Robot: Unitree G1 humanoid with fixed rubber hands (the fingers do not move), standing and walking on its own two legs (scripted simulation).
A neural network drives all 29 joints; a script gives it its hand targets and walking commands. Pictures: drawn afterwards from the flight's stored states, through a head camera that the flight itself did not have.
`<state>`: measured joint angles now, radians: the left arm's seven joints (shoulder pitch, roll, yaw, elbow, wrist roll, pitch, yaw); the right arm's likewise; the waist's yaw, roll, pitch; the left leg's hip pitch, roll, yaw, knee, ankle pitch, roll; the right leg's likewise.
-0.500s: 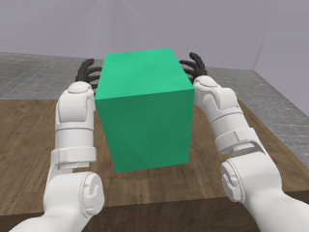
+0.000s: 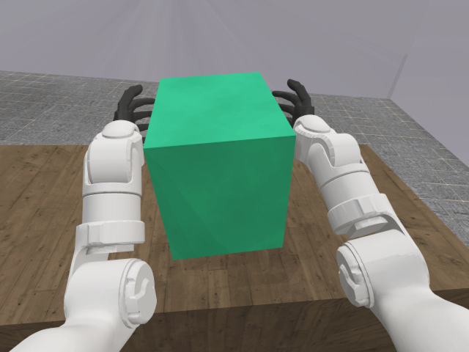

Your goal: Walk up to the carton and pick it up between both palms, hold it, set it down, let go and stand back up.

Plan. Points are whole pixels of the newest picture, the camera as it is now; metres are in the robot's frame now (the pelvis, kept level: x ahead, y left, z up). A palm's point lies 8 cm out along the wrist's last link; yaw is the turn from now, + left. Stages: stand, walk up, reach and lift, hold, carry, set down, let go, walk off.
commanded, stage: hold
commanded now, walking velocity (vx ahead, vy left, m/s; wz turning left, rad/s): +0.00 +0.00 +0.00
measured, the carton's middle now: (219, 159) +0.39 -0.01 +0.20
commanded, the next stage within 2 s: none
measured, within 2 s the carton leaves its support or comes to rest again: neither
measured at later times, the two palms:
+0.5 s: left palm (125, 128) +0.37 +0.14 +0.27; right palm (302, 122) +0.37 -0.14 +0.28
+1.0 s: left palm (125, 129) +0.37 +0.14 +0.27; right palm (301, 123) +0.37 -0.14 +0.28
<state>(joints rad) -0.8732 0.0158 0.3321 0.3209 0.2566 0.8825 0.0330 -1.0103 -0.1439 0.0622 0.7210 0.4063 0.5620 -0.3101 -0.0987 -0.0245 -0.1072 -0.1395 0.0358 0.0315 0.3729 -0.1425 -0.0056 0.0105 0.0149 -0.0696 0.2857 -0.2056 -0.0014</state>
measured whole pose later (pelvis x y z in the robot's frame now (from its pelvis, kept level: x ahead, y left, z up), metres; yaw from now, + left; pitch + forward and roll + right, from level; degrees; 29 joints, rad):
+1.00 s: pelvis +0.00 +0.00 +0.00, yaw +0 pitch -5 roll -1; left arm -0.90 0.02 0.34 0.35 0.25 0.88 0.04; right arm -1.03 -0.14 0.04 0.75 0.40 0.57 -0.31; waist -0.09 -0.02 -0.12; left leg -0.16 0.04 0.03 0.37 -0.14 0.00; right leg -0.01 0.02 -0.06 0.29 -0.20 0.00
